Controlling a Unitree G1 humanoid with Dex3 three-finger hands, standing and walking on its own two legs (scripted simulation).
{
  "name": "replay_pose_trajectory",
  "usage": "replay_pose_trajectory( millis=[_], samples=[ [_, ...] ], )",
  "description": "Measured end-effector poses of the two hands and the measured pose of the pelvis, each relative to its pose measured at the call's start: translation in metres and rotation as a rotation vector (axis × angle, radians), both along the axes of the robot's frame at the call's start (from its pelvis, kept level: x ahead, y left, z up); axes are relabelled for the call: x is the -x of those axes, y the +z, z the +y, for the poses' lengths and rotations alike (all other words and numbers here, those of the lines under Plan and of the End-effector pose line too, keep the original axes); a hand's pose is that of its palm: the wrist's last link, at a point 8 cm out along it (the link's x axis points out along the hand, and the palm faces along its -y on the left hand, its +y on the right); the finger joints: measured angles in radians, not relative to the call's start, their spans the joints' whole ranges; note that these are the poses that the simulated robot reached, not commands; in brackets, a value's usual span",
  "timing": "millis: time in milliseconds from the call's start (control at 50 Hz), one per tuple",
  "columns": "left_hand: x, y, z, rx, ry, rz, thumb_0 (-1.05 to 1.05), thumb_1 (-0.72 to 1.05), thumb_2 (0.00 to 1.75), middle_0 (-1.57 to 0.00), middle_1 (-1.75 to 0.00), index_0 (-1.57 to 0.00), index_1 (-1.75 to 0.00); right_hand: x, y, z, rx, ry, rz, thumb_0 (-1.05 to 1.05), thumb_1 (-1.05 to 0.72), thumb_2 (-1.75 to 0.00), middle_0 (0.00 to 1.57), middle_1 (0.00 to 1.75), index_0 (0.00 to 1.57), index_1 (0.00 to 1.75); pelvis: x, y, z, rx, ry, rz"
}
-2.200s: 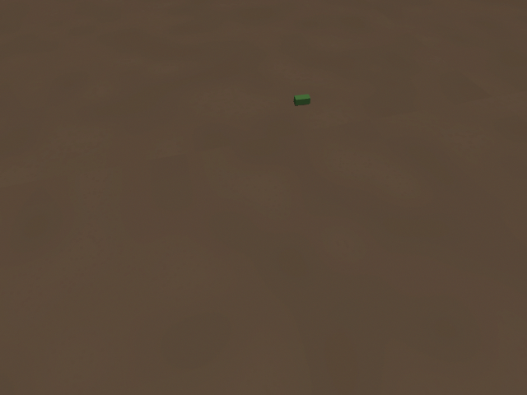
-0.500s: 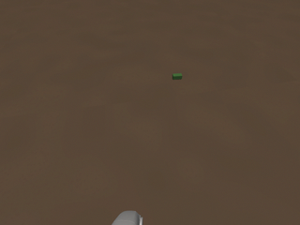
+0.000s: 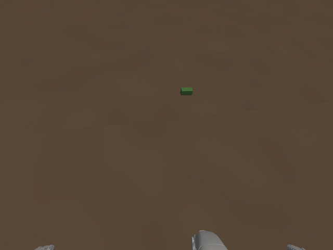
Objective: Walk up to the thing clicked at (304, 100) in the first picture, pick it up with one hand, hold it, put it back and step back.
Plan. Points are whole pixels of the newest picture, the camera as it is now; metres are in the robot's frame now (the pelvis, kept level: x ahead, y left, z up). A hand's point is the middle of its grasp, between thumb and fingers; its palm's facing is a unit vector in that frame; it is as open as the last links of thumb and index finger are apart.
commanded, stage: walk up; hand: left
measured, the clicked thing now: (186, 91) +1.49 -0.18 -0.74
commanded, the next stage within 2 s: none
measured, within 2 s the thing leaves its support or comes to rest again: neither
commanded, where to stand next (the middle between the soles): +1.05 -0.46 m, yaw +5 degrees
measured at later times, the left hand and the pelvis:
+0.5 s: hand (123, 204) +0.26 +0.14 -0.14, palm faces +0.03 -0.95 -0.32, open 7.4 cm; pelvis +0.25 -0.13 +0.00, yaw +1 degrees
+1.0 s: hand (153, 121) +0.58 +0.07 -0.13, palm faces -0.05 -0.94 -0.33, open 7.4 cm; pelvis +0.46 -0.21 +0.00, yaw +0 degrees
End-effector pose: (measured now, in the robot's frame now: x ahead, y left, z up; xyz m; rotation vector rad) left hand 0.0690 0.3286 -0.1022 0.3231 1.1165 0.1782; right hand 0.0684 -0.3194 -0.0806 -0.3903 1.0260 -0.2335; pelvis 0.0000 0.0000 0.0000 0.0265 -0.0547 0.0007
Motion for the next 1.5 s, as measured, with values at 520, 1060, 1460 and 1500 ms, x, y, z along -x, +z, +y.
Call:
replay_pose_trajectory(
  millis=[520, 1060, 1460, 1500],
  samples=[
    [-0.183, -0.003, -0.143, 0.026, 0.1, 0.114, 0.01, 0.9, 0.9, -0.21, -0.3, -0.21, -0.3, -0.281, -0.005, -0.133, -0.003, 0.083, 0.1, 0.01, -0.9, -0.9, 0.21, 0.3, 0.21, 0.3, -0.259, 0.003, -0.132, 0.056, 0.013, 0.031],
    [-0.536, 0.007, -0.237, -0.02, -0.06, -0.068, 0.01, 0.9, 0.9, -0.2, -0.3, -0.2, -0.3, -0.44, -0.026, -0.26, 0.031, -0.048, 0.122, 0.01, -0.89, -0.9, 0.21, 0.3, 0.21, 0.3, -0.491, -0.017, -0.237, -0.01, -0.009, 0.014],
    [-0.552, 0.003, -0.331, 0.003, 0.1, 0.061, 0.01, 0.9, 0.9, -0.21, -0.3, -0.21, -0.3, -0.617, -0.011, -0.32, 0.002, 0.062, 0.171, 0.01, -0.9, -0.9, 0.21, 0.3, 0.21, 0.3, -0.618, 0.004, -0.321, 0.058, 0.023, 0.014],
    [-0.556, -0.006, -0.335, 0.019, 0.111, 0.086, 0.01, 0.9, 0.9, -0.21, -0.3, -0.2, -0.3, -0.64, -0.007, -0.321, 0.018, 0.075, 0.157, 0.01, -0.9, -0.9, 0.21, 0.3, 0.21, 0.3, -0.633, 0.001, -0.323, 0.059, 0.03, 0.014]
  ],
)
